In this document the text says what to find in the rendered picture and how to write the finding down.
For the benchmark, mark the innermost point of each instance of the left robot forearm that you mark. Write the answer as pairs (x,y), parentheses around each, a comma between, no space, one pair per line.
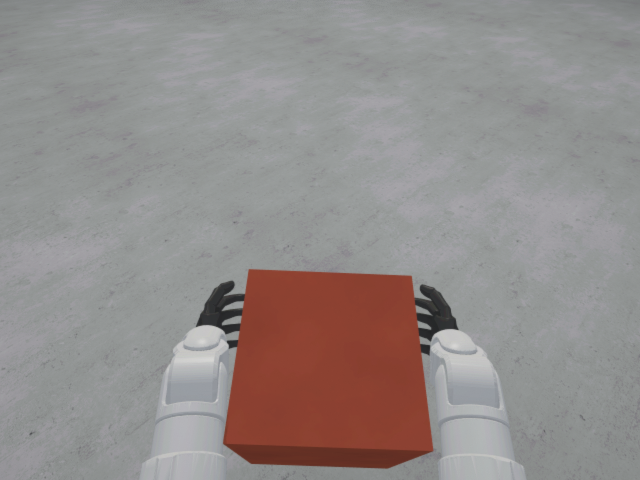
(191,413)

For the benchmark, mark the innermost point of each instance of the left robot hand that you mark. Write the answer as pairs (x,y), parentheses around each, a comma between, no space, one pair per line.
(213,314)

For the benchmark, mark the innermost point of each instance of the right robot hand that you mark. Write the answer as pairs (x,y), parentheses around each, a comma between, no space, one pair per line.
(441,318)

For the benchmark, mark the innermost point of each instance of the right robot forearm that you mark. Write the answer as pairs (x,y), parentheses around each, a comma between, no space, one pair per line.
(471,412)

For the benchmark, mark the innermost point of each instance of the carton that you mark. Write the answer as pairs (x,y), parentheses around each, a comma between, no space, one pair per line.
(328,372)

